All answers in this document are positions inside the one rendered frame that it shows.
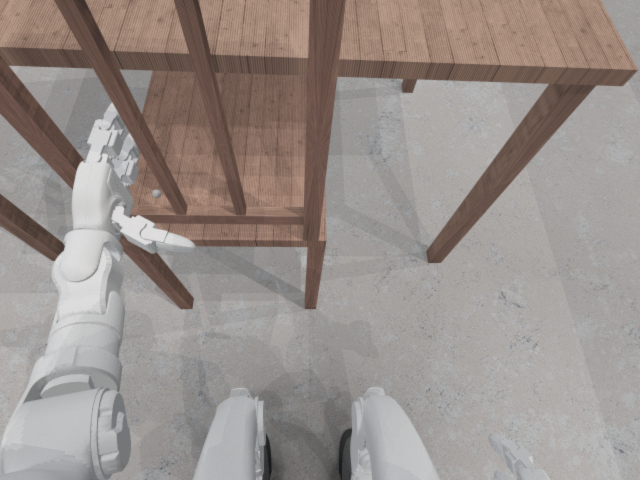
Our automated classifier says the robot right shin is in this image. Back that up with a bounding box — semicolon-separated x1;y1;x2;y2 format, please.
350;387;385;480

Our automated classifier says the robot right hand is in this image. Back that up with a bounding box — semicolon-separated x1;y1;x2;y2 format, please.
489;433;550;480

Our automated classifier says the robot left upper arm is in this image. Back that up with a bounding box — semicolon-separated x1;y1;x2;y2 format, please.
0;387;131;480

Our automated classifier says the chair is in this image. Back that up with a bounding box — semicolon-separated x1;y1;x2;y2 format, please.
0;0;346;309

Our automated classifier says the robot left hand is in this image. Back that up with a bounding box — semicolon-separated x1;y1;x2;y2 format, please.
72;103;196;254

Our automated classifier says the left robot thigh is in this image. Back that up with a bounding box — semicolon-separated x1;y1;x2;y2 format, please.
193;395;266;480

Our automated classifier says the robot left forearm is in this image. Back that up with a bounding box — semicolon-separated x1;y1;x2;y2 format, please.
0;228;125;475

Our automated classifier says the table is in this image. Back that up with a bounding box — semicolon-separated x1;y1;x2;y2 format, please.
0;0;638;263

